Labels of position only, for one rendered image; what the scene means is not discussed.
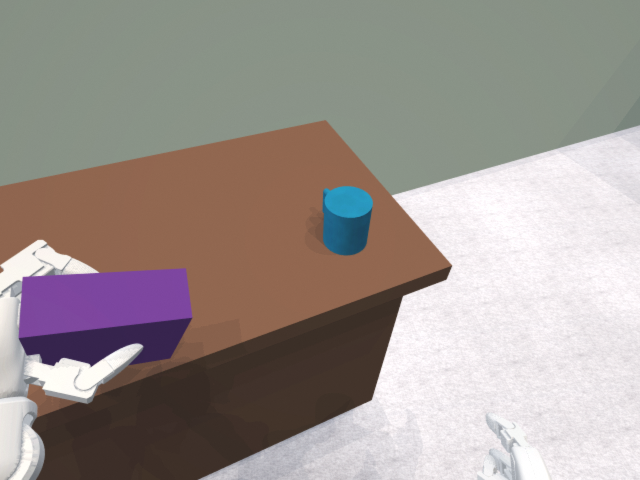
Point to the sponge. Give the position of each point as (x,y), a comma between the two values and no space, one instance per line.
(86,317)

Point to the table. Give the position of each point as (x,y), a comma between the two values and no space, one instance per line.
(285,334)

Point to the robot left forearm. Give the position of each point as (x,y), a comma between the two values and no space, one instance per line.
(22,450)

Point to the left robot hand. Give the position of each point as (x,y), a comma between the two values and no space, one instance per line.
(69,379)

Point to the right robot hand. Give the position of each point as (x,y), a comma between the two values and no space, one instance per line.
(525,462)

